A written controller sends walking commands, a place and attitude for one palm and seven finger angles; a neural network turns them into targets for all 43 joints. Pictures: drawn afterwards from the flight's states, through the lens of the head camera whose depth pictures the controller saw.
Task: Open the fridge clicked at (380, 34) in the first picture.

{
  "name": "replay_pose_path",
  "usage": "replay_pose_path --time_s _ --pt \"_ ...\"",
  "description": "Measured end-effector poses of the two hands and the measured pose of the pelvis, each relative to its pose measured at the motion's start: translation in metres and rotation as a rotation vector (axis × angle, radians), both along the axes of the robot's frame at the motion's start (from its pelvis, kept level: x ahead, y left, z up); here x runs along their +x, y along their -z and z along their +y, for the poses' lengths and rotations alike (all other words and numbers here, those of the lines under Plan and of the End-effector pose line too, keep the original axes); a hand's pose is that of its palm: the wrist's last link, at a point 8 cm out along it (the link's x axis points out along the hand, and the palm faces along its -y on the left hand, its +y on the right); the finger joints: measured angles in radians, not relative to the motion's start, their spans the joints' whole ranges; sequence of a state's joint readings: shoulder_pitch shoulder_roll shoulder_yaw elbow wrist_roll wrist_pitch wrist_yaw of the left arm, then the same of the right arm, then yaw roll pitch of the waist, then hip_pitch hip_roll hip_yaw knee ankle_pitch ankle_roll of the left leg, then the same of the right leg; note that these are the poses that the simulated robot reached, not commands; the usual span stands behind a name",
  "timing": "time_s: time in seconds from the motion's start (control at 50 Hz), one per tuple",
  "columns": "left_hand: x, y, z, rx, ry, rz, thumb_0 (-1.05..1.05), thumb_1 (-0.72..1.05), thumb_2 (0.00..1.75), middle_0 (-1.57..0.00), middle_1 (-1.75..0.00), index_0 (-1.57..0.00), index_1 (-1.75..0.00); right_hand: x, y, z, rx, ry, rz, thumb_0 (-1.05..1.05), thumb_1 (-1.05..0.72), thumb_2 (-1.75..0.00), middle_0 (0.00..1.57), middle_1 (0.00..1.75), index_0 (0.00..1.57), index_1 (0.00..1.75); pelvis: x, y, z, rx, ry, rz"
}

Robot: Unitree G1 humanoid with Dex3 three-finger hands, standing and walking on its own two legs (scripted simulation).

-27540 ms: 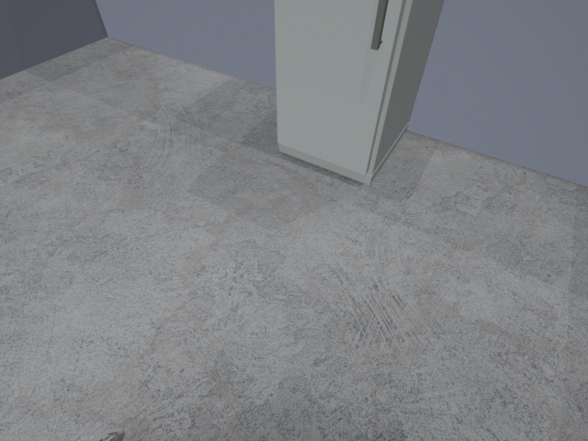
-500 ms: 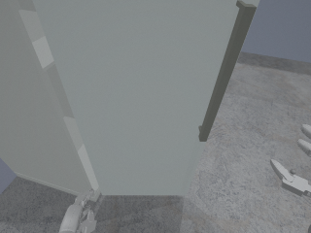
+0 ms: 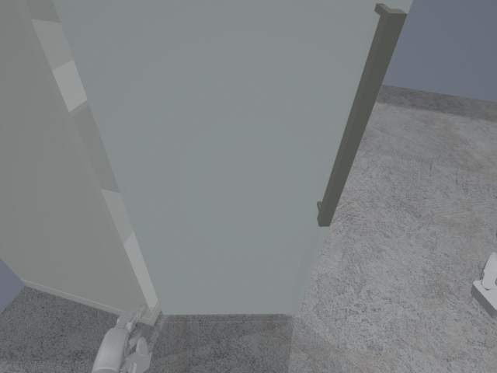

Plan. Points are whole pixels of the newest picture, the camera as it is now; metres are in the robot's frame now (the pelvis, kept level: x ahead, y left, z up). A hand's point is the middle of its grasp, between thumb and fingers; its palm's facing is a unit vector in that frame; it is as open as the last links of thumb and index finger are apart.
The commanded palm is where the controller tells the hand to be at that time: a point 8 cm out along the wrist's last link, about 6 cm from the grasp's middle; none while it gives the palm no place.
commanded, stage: draw the hand back to the body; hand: right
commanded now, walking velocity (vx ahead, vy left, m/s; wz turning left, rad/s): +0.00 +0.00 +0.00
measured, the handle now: (345, 138) +0.48 -0.19 +0.16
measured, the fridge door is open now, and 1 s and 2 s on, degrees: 73 73 73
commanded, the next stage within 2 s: step back with the hand held close in 0.04 s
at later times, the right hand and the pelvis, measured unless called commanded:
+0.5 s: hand (488, 296) +0.17 -0.28 +0.15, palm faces +0.38 +0.81 -0.46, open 7.4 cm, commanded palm +0.11 -0.32 +0.17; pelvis -0.04 -0.02 -0.01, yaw +2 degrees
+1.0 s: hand out of the picture +0.07 -0.29 +0.16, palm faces +0.52 +0.72 -0.46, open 7.4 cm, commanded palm +0.00 -0.32 +0.17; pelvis -0.11 -0.02 -0.03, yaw -4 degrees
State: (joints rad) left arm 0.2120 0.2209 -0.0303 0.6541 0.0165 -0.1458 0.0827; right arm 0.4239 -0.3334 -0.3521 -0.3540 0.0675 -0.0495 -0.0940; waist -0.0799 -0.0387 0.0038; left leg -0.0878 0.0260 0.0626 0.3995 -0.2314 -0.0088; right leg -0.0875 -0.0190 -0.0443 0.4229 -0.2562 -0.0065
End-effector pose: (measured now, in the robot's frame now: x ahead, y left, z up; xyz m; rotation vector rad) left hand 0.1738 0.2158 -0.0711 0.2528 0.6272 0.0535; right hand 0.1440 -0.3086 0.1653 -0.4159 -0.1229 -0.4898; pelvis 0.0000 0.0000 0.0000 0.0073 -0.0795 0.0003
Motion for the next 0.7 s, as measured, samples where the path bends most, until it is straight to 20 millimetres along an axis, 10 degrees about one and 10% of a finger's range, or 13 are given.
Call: replay_pose_path --time_s 0.42,0.7 --pt "-0.033 -0.004 0.010 0.027 -0.118 0.040 0.01 0.90 0.90 -0.20 -0.30 -0.21 -0.30 0.001 -0.003 0.000 -0.095 -0.119 -0.018 0.01 -0.89 -0.90 0.21 0.30 0.21 0.30 -0.024 0.003 -0.016 0.006 -0.023 0.069" --pt "-0.086 0.003 -0.004 0.032 -0.123 0.030 0.01 0.90 0.90 -0.20 -0.30 -0.21 -0.30 -0.054 -0.008 -0.021 -0.184 -0.090 -0.111 0.01 -0.89 -0.90 0.21 0.30 0.22 0.30 -0.071 0.017 -0.027 0.006 -0.013 0.053"
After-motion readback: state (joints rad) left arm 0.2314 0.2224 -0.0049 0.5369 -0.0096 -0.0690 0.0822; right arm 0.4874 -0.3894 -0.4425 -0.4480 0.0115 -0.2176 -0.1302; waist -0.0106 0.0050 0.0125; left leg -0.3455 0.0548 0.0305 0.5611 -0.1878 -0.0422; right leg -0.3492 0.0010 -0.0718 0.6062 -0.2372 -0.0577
